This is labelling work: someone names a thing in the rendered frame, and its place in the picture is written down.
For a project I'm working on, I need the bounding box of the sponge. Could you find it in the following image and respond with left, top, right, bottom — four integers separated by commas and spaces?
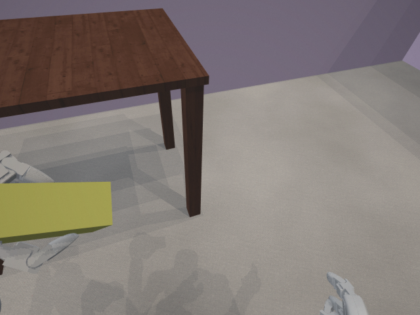
0, 182, 113, 243

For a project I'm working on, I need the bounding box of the table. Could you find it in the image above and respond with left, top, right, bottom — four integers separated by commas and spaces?
0, 9, 209, 275

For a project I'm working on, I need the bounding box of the right robot hand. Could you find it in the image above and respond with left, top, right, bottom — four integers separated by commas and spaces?
320, 272, 369, 315

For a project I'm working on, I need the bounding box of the left robot hand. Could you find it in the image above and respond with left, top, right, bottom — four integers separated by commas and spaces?
0, 150, 79, 274

